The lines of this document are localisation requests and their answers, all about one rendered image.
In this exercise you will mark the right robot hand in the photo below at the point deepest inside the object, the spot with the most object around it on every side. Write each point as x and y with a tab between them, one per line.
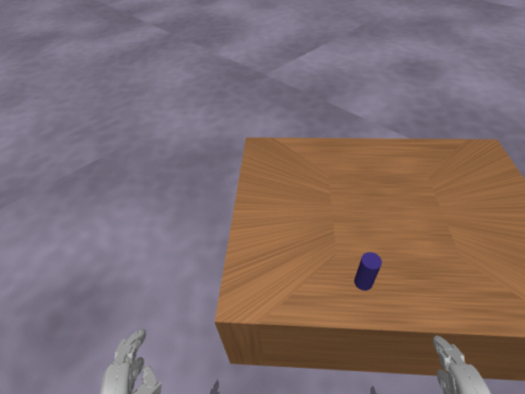
462	378

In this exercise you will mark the left robot hand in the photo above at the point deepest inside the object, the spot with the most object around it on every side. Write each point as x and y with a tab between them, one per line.
120	376

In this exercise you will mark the can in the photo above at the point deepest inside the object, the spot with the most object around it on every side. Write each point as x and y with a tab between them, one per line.
367	271

